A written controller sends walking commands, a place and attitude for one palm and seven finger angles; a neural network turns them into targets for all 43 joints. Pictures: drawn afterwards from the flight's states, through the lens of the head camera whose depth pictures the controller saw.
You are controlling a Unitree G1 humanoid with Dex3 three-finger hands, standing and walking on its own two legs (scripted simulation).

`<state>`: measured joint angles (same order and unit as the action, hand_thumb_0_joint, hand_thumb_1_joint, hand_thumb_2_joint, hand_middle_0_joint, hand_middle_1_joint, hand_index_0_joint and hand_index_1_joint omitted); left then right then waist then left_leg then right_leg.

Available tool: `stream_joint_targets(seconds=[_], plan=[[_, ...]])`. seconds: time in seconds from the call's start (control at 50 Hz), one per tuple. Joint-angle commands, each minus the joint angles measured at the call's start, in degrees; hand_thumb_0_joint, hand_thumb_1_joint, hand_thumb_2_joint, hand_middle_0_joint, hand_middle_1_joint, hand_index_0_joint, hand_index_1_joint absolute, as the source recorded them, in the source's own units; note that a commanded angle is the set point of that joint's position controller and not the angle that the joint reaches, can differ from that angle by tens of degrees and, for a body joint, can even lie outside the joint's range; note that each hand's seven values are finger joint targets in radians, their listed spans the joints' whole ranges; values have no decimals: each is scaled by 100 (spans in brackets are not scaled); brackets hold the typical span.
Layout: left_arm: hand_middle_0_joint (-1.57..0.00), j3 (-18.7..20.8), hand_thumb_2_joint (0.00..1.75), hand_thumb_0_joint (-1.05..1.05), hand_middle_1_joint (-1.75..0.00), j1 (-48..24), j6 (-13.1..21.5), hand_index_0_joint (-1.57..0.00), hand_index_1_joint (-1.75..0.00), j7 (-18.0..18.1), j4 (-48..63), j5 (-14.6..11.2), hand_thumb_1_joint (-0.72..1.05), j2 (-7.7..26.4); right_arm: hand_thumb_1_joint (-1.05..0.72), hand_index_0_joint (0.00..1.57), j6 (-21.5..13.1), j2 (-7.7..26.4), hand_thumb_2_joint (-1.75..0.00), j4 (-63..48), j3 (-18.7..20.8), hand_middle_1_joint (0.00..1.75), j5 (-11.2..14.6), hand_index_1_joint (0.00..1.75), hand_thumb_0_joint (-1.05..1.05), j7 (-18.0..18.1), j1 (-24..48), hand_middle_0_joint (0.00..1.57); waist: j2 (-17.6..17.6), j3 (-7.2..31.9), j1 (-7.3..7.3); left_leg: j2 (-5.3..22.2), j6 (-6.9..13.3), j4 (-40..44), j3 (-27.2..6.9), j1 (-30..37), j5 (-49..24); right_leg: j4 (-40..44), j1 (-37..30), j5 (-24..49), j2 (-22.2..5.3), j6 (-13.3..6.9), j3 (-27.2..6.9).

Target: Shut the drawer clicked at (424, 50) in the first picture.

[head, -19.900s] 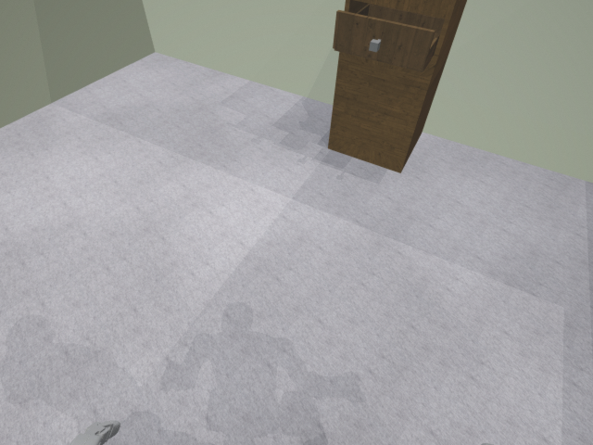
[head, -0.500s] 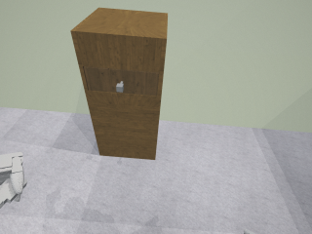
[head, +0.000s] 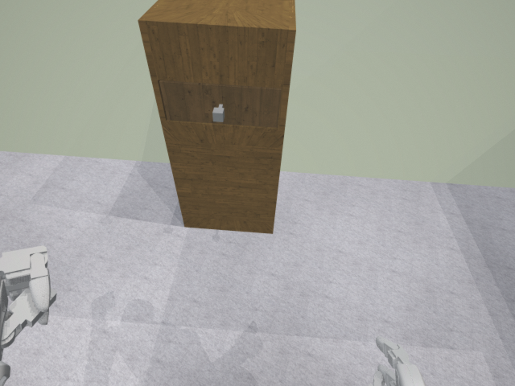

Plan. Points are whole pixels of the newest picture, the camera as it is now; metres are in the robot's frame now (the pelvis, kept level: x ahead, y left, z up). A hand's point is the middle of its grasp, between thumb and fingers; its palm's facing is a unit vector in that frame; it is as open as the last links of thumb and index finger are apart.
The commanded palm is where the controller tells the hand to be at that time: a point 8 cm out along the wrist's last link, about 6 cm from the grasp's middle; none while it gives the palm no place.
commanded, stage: stop stepping back and stand still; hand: left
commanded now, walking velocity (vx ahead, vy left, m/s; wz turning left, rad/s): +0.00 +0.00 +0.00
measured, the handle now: (219, 111) +0.92 +0.19 -0.08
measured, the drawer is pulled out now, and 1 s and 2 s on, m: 0.00 0.00 0.00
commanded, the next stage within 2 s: let the arm hang, fingers relaxed in 0.30 s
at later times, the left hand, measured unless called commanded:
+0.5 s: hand (86, 327) +0.19 +0.26 +0.03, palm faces +0.21 -0.86 -0.46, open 3.1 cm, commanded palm none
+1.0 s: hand out of the picture -0.04 +0.21 -0.16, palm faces +0.05 -0.96 -0.29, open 5.5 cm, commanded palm none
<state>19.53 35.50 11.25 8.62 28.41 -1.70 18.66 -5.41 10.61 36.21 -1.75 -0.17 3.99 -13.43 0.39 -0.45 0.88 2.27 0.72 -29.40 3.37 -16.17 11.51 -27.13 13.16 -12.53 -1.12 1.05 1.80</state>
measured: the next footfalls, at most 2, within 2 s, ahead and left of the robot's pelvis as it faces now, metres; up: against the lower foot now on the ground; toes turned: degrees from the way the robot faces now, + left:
none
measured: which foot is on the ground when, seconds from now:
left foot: down 0.00-1.00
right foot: down 0.00-1.00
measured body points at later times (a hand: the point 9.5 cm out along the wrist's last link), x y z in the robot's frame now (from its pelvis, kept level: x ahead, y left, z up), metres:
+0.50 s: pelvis -0.01 +0.01 -0.01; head -0.01 -0.01 +0.44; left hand +0.17 +0.30 +0.05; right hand +0.17 -0.23 -0.11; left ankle +0.05 +0.11 -0.74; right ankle +0.03 -0.13 -0.74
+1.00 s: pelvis +0.00 +0.00 +0.00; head +0.02 -0.01 +0.45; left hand -0.04 +0.26 -0.14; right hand +0.01 -0.25 -0.16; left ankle +0.05 +0.11 -0.74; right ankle +0.03 -0.13 -0.74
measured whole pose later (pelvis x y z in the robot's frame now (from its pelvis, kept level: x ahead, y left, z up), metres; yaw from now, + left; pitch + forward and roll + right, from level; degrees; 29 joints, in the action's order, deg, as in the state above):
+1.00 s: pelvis +0.00 +0.00 +0.00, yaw +3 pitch -2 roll -1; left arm 0.8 18.9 -1.4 0.9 -62.5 1.0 14.3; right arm 1.7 11.9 60.7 1.0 -1.3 0.3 -17.0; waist 1.7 -3.9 0.3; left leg 0.6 0.7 -27.4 1.0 -16.2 9.7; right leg -26.8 12.9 -12.5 -0.9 0.3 1.3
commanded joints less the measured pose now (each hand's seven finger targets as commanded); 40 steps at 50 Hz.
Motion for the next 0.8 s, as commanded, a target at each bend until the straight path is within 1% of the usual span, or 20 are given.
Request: stream_joint_targets(seconds=[0.0,0.04,0.08,0.2,0.26,0.36,0.38,0.4,0.42,0.46,0.48,0.52,0.54,0.56,0.62,0.64,0.68,0.74,0.76,0.78], plan=[[-140,517,90,0,-160,-791,414,-140,-160,122,1809,97,90,1017,-90,20,-489,731,-90,-1000,295,30,23,30,0,153,732,20,968,119,-116,584,192,1812,-978,-461,2130,10,-225,-696,138,23,-26],[-140,589,90,0,-160,-535,423,-140,-160,165,1763,131,90,1044,-90,20,-544,702,-90,-999,290,30,25,30,0,139,685,20,990,223,-72,586,232,1807,-967,-616,2104,-74,-536,-421,138,6,-14],[-140,687,90,0,-160,-171,447,-140,-160,169,1683,102,90,1086,-90,20,-577,692,-90,-1002,318,30,26,30,0,106,650,20,677,321,-79,393,167,1473,-766,-456,1650,255,-532,-275,82,-39,-133],[-140,664,90,0,-160,14,510,-140,-160,120,1297,20,90,960,-90,20,-509,705,-90,-901,375,30,13,30,0,46,635,20,96,2,-147,148,-23,869,-542,-150,1164,1002,282,-1017,-100,-160,-563],[-140,605,90,0,-160,-132,500,-140,-160,106,1171,12,90,920,-90,20,-488,721,-90,-853,380,30,14,30,0,62,638,20,201,15,-153,202,-13,958,-576,-2,1172,973,414,-1048,-38,-130,-501],[-140,616,90,0,-160,-282,503,-140,-160,116,1402,52,90,994,-90,20,-522,716,-90,-895,365,30,21,30,0,111,658,20,469,220,-112,336,69,1352,-716,-100,1360,599,-43,-489,94,-51,-284],[-140,-1589,90,0,-160,-933,-295,-140,-160,-679,-3499,400,90,283,-90,20,-807,1695,-90,686,689,30,20,30,0,-421,941,20,551,-63,-373,418,53,293,-816,-372,-136,-91,745,182,-233,-165,-147],[-136,-1247,90,0,-156,-1002,-874,-136,-156,-819,-3639,404,90,369,-90,20,-252,1605,-90,624,712,30,50,30,0,-473,508,20,353,214,-264,444,34,239,-685,-163,-608,63,630,351,-430,-204,-491],[-132,-1256,90,0,-151,-922,-1028,-132,-151,-839,-3584,388,90,338,-90,20,-110,1405,-90,454,660,30,68,30,0,-463,404,20,233,268,-272,434,40,103,-653,-46,-605,-19,694,192,-379,-196,-417],[-124,-1306,90,0,-143,-1249,-1042,-124,-143,-845,-4032,397,90,286,-90,20,82,1323,-90,492,547,30,-20,30,0,-458,366,20,-309,355,-203,457,207,156,-902,-311,-231,-196,636,-192,-295,-297,-349],[-120,-1354,90,0,-138,-1381,-1034,-120,-138,-841,-4324,418,90,354,-90,20,152,1314,-90,496,521,30,-51,30,0,-458,356,20,-793,487,-180,403,211,93,-907,-246,-320,-169,471,-86,-296,-339,-438],[-112,-1406,90,0,-130,-1667,-1062,-112,-130,-832,-4985,420,90,447,-90,20,268,1296,-90,591,493,30,-100,30,0,-447,369,20,-1275,455,-179,196,208,-106,-805,-179,-187,56,530,-86,-508,-436,-657],[-108,-1441,90,0,-125,-1810,-1082,-108,-125,-817,-5348,412,90,471,-90,20,330,1256,-90,681,490,30,-113,30,0,-443,324,20,-1335,471,-209,107,177,-214,-710,6,-240,127,623,-5,-599,-487,-732],[-104,-1503,90,0,-121,-1928,-1119,-104,-121,-800,-5671,390,90,435,-90,20,392,1193,-90,775,468,30,-126,30,0,-437,293,20,-1081,416,-241,82,145,-207,-678,134,-230,160,745,-112,-624,-501,-746],[-92,-1648,90,0,-108,-1931,-1179,-92,-108,-770,-6535,337,90,291,-90,20,474,1064,-90,1010,376,30,-162,30,0,-435,353,20,507,160,-128,312,158,566,-962,-233,109,-22,439,-527,-318,-316,-536],[-88,-1667,90,0,-104,-1846,-1172,-88,-104,-765,-6810,329,90,285,-90,20,489,1034,-90,1091,365,30,-154,30,0,-426,355,20,729,128,-74,327,158,716,-985,-346,368,17,276,-551,-286,-304,-506],[-80,-1682,90,0,-95,-1776,-1141,-80,-95,-765,-7281,324,90,355,-90,20,518,1042,-90,1239,374,30,-125,30,0,-401,284,20,758,78,-40,270,126,761,-964,-361,615,196,142,-543,-296,-340,-541],[-68,-1668,90,0,-82,-1736,-1133,-68,-82,-772,-7832,294,90,266,-90,20,558,969,-90,1531,404,30,-131,30,0,-358,41,20,1109,92,-68,288,111,1008,-998,-253,1279,353,121,-762,-279,-389,-503],[-64,-1658,90,0,-78,-1715,-1127,-64,-78,-776,-7958,295,90,274,-90,20,568,966,-90,1592,429,30,-130,30,0,-347,-4,20,1060,79,-55,289,121,1036,-1015,-228,1393,400,122,-783,-262,-404,-498],[-60,-1656,90,0,-73,-1724,-1111,-60,-73,-777,-8071,299,90,342,-90,20,578,1048,-90,1625,464,30,-111,30,0,-337,-72,20,743,54,-65,324,128,997,-1023,-131,1306,465,162,-755,-277,-408,-484]])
